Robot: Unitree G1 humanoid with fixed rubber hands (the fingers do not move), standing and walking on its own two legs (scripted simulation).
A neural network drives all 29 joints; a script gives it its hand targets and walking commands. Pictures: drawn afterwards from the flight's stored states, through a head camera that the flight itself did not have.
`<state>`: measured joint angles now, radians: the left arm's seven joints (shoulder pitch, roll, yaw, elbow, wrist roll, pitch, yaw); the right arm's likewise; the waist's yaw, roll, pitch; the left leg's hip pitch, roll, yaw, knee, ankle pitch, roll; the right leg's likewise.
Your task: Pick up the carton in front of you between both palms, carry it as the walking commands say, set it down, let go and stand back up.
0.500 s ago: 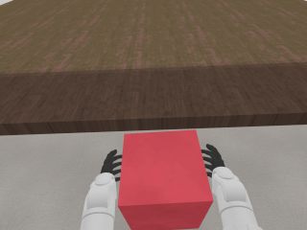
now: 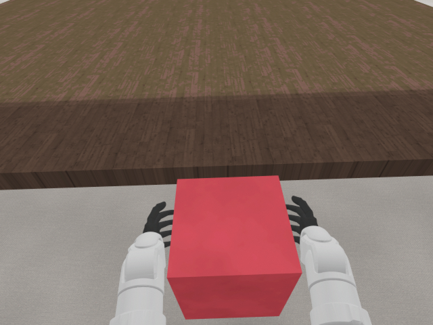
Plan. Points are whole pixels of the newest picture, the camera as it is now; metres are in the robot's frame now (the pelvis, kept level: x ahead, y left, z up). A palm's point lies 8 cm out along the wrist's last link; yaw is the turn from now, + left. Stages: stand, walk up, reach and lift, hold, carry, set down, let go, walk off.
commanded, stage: reach and lift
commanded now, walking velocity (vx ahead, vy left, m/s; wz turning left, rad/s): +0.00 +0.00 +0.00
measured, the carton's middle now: (230, 250) +0.31 +0.00 -0.04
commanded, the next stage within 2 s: hold in 0.52 s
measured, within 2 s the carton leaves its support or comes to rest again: neither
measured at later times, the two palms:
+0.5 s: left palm (156, 239) +0.29 +0.14 +0.04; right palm (312, 230) +0.30 -0.16 +0.04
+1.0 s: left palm (154, 237) +0.29 +0.14 +0.05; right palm (317, 234) +0.29 -0.16 +0.05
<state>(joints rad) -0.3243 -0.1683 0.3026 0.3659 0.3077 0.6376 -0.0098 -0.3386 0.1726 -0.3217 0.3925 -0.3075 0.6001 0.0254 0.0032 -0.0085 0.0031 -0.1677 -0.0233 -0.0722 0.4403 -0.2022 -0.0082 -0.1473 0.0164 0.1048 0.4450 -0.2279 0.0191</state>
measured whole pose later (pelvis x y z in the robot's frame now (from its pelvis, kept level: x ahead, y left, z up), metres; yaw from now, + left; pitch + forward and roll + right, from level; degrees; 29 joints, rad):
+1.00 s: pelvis -0.01 +0.00 +0.00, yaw +0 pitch -8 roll +0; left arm -0.31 -0.17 0.25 0.26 0.29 0.77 -0.01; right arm -0.31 0.16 -0.28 0.26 -0.30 0.74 0.03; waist -0.01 -0.01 0.04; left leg -0.07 -0.02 -0.08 0.38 -0.17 -0.01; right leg -0.05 0.01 0.10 0.39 -0.20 0.02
